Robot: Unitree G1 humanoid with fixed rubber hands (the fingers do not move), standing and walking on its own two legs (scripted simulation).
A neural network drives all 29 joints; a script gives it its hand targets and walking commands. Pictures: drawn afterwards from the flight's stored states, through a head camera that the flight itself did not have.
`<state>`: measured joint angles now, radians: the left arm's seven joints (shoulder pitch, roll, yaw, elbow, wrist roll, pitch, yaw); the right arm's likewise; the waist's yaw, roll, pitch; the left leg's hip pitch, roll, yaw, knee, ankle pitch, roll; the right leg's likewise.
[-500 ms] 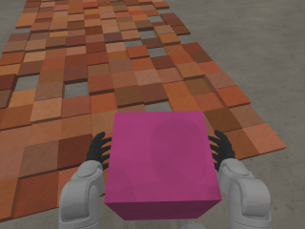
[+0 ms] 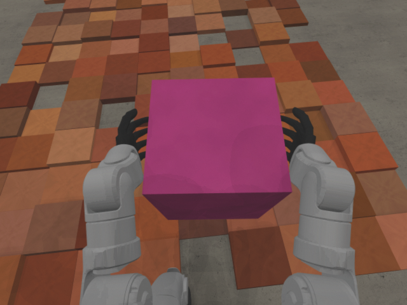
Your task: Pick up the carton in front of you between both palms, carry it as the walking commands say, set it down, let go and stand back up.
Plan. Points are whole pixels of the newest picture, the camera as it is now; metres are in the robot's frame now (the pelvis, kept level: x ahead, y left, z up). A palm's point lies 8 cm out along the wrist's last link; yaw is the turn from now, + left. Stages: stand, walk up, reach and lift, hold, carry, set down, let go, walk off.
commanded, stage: carry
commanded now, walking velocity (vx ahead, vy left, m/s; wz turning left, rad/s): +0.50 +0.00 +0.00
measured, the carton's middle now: (213, 159) +0.38 +0.02 +0.03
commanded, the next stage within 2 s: none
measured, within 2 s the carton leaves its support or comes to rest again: neither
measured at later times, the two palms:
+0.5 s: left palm out of the picture +0.72 +0.08 +0.18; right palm out of the picture +0.73 -0.22 +0.18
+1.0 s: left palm out of the picture +1.15 -0.02 +0.12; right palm out of the picture +1.09 -0.31 +0.12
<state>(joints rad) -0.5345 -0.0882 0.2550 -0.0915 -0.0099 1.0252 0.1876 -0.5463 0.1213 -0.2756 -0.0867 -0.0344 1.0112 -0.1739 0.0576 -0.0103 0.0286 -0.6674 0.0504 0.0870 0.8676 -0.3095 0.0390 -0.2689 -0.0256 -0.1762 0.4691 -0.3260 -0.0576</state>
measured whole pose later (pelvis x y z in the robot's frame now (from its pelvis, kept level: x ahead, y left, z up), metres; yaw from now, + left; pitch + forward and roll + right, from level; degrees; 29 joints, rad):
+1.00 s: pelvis +0.79 -0.09 +0.02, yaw -3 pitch +4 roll +0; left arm -0.58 -0.16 0.38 -0.03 0.09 1.16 0.16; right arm -0.57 0.09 -0.26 -0.01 0.01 1.15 -0.20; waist -0.16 0.02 0.00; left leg -0.21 -0.10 0.16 0.49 -0.14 0.14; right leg -0.70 -0.03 0.03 1.19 -0.30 0.00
